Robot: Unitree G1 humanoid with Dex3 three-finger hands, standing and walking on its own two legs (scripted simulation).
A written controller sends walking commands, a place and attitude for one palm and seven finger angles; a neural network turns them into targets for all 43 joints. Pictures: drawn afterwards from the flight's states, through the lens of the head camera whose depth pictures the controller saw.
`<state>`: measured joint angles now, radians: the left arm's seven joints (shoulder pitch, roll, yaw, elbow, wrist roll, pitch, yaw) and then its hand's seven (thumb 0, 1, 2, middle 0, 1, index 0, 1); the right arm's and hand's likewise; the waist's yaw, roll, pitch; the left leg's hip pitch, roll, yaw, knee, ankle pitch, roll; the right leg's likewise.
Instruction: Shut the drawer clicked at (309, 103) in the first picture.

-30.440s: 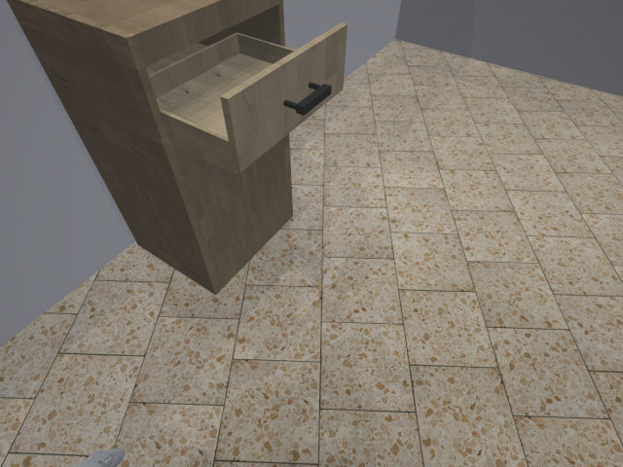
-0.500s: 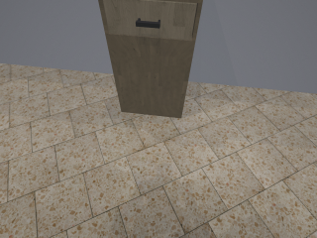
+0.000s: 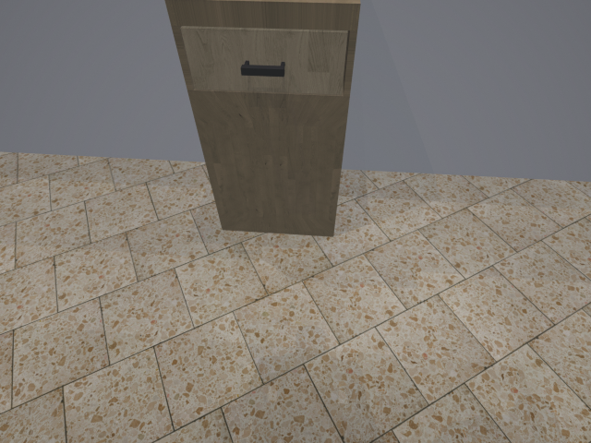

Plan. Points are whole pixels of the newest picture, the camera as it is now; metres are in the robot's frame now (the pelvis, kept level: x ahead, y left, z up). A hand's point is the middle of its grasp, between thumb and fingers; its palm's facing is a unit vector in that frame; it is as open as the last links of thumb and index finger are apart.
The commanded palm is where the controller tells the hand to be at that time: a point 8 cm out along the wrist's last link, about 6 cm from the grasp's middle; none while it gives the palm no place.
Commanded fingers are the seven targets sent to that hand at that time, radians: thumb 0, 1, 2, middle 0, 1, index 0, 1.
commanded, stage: let the arm hang, fingers relaxed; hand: left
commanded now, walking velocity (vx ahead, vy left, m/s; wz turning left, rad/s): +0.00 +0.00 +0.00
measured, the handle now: (263, 67) +1.06 +0.14 +0.00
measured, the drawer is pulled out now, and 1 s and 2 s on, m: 0.00 0.00 0.00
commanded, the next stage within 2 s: look to check the result in 0.18 s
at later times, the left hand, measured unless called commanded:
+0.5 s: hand out of the picture +0.04 +0.20 -0.17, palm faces +0.01 -0.96 -0.27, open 7.4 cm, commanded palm none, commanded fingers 0.00 0.90 0.90 -0.20 -0.30 -0.20 -0.30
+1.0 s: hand out of the picture +0.11 +0.23 -0.15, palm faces -0.01 -0.94 -0.34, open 7.4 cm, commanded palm none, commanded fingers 0.00 0.90 0.90 -0.20 -0.30 -0.20 -0.30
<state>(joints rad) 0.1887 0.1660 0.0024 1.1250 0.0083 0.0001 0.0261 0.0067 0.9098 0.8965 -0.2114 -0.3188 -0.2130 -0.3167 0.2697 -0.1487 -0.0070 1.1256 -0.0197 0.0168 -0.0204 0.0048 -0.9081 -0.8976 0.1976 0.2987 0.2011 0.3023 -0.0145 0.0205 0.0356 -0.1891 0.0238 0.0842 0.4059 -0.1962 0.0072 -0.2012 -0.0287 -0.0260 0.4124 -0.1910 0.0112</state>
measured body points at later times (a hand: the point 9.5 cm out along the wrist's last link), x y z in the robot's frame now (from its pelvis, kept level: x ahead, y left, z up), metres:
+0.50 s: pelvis +0.01 -0.01 +0.00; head +0.03 -0.02 +0.45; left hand +0.04 +0.25 -0.15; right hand +0.03 -0.26 -0.16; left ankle +0.02 +0.11 -0.74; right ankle +0.02 -0.13 -0.74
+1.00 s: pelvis +0.02 -0.01 +0.01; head +0.04 -0.02 +0.45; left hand +0.11 +0.28 -0.12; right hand +0.09 -0.30 -0.14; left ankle +0.02 +0.11 -0.74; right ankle +0.02 -0.13 -0.74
